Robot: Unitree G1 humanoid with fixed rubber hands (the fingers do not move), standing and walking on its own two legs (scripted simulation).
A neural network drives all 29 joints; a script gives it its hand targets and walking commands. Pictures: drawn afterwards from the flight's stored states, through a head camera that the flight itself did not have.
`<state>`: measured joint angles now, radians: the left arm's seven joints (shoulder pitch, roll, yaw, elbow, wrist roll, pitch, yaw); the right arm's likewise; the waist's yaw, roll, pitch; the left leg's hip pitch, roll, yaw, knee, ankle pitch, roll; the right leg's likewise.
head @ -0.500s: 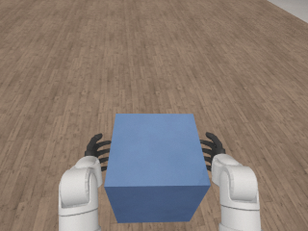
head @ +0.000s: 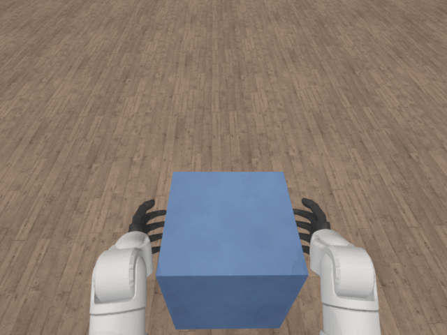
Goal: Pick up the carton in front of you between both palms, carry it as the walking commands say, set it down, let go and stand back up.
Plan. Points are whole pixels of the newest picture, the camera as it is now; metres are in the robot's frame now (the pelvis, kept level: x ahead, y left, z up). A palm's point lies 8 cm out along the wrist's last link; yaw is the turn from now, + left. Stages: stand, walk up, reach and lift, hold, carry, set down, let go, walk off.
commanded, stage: carry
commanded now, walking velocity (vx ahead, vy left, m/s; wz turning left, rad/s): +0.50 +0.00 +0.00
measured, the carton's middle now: (228, 252) +0.28 +0.00 -0.03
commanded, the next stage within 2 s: none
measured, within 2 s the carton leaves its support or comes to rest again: neither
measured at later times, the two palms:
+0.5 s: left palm (156, 118) +0.57 +0.17 +0.07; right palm (282, 116) +0.56 -0.13 +0.08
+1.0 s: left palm (173, 89) +0.67 +0.13 +0.09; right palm (290, 91) +0.65 -0.17 +0.08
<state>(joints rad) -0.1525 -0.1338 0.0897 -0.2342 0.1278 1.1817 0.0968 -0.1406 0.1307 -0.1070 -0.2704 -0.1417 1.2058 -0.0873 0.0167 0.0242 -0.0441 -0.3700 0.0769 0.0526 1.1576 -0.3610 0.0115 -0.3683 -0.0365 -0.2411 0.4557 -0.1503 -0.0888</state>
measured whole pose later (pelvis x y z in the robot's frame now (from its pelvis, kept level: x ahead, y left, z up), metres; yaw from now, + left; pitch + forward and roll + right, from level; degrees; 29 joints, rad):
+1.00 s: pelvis +0.40 +0.00 +0.00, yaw -3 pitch +3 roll +0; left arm -0.19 -0.14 0.11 -0.27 0.14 1.22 0.09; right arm -0.18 0.14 -0.11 -0.28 -0.14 1.22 -0.09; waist 0.00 0.00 -0.13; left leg -0.30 0.07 0.20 0.56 -0.31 0.01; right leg -0.22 -0.06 -0.15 0.54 -0.37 0.00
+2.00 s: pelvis +0.35 +0.00 +0.00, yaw -3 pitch +2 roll +0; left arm -0.24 -0.15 0.19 0.23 0.26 0.68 0.04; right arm -0.24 0.15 -0.19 0.23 -0.26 0.69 -0.03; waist 0.00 0.00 -0.09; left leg -0.32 0.08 0.20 0.50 -0.20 0.02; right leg -0.25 -0.05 -0.16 0.50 -0.28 -0.02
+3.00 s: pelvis +0.31 +0.02 -0.02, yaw -9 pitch +2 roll +0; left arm -0.65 -0.19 0.55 0.64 0.50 0.47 -0.01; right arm -0.64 0.19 -0.58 0.63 -0.51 0.46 0.03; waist -0.01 -0.02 0.08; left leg -0.46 -0.06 -0.06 0.68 -0.25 0.02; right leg -0.44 0.05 0.09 0.69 -0.29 0.01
